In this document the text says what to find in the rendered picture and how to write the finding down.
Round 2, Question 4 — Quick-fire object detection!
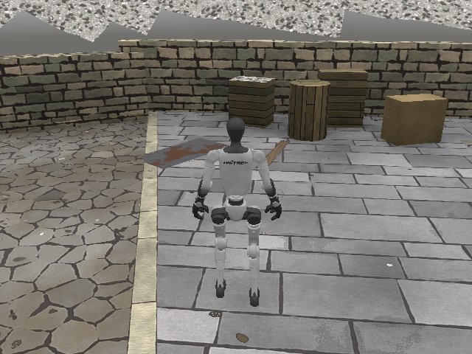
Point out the left robot forearm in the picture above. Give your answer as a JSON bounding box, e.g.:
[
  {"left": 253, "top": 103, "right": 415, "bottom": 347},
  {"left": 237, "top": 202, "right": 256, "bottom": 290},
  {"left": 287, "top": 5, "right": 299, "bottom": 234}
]
[{"left": 194, "top": 179, "right": 209, "bottom": 207}]

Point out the robot left upper arm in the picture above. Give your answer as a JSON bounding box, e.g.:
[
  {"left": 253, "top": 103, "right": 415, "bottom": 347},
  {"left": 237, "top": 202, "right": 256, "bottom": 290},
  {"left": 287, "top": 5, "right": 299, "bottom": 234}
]
[{"left": 201, "top": 149, "right": 221, "bottom": 190}]

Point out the right robot thigh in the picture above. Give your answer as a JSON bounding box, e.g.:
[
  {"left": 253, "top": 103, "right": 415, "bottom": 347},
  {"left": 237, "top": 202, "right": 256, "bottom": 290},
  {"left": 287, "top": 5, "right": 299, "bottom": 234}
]
[{"left": 246, "top": 206, "right": 261, "bottom": 259}]

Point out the robot right upper arm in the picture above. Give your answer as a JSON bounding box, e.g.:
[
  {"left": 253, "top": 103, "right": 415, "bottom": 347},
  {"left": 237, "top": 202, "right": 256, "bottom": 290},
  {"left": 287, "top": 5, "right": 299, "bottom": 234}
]
[{"left": 251, "top": 149, "right": 272, "bottom": 190}]

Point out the left robot hand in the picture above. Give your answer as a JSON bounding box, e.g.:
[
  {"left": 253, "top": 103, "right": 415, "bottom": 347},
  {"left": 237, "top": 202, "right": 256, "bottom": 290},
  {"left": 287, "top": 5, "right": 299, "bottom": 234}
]
[{"left": 192, "top": 204, "right": 209, "bottom": 220}]

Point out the robot right foot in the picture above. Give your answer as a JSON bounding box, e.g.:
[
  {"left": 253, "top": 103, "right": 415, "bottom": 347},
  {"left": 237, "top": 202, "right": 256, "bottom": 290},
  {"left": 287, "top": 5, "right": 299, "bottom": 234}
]
[{"left": 249, "top": 288, "right": 260, "bottom": 307}]

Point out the right robot forearm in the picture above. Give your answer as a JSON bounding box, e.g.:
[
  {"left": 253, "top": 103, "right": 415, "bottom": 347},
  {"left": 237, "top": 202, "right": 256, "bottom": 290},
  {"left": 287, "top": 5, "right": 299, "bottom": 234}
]
[{"left": 265, "top": 178, "right": 280, "bottom": 207}]

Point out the right robot hand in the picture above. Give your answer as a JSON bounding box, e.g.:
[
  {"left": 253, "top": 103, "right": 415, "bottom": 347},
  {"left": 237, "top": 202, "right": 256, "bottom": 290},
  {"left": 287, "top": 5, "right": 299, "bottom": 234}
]
[{"left": 265, "top": 204, "right": 282, "bottom": 221}]

